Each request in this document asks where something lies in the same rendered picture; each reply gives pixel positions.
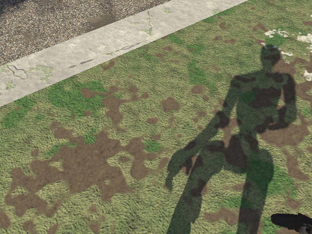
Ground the robot right hand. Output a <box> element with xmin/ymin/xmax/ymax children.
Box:
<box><xmin>271</xmin><ymin>213</ymin><xmax>312</xmax><ymax>234</ymax></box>

